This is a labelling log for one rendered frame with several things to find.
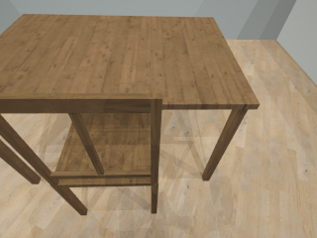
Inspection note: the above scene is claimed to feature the chair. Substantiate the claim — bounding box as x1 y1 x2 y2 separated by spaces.
0 93 162 216

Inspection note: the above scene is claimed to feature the table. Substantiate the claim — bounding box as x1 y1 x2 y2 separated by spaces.
0 14 260 184

